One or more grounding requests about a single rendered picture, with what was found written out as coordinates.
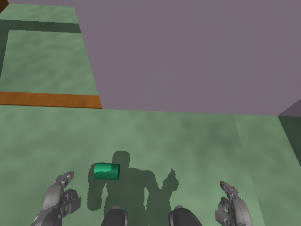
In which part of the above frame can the right robot hand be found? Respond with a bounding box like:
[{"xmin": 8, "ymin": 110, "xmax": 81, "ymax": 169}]
[{"xmin": 215, "ymin": 181, "xmax": 253, "ymax": 226}]

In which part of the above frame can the left robot arm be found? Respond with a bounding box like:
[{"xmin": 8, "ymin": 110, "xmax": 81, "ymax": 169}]
[{"xmin": 30, "ymin": 208, "xmax": 62, "ymax": 226}]

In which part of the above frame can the left robot hand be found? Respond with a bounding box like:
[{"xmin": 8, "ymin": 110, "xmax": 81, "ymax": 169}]
[{"xmin": 41, "ymin": 171, "xmax": 81, "ymax": 218}]

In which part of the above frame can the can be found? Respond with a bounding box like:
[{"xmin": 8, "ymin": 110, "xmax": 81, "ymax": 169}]
[{"xmin": 94, "ymin": 163, "xmax": 120, "ymax": 180}]

